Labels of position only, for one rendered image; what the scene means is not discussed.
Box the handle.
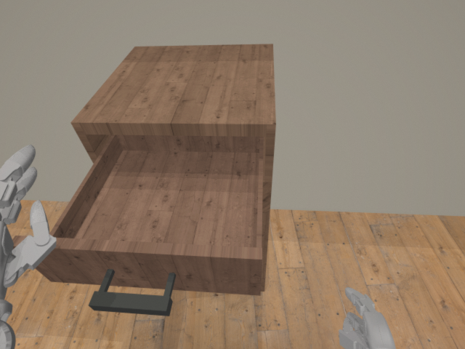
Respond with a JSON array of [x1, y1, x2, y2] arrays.
[[89, 269, 176, 316]]

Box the cabinet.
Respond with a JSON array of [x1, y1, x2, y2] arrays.
[[71, 44, 276, 292]]

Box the left robot hand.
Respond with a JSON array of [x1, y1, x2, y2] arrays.
[[0, 145, 57, 300]]

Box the drawer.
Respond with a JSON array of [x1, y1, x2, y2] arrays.
[[12, 135, 264, 296]]

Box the right robot hand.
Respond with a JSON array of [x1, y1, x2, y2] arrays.
[[339, 287, 396, 349]]

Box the robot left forearm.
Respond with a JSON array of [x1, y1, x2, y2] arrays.
[[0, 300, 16, 349]]

